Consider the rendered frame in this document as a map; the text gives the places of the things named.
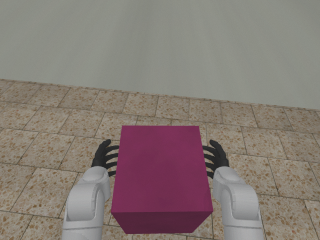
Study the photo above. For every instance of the right robot forearm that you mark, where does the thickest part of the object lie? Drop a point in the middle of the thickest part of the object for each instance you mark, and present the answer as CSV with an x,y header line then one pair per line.
x,y
240,208

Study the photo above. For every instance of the carton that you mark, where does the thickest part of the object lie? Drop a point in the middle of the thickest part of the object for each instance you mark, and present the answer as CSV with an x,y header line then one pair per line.
x,y
161,184

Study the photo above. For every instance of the right robot hand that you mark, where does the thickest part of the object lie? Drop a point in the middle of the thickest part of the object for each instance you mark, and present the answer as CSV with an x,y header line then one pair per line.
x,y
219,159

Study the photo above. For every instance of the left robot forearm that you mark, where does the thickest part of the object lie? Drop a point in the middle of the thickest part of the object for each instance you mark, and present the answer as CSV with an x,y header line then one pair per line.
x,y
85,204

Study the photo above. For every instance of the left robot hand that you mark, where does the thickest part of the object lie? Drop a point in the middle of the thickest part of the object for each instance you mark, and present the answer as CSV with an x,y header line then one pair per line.
x,y
101,158

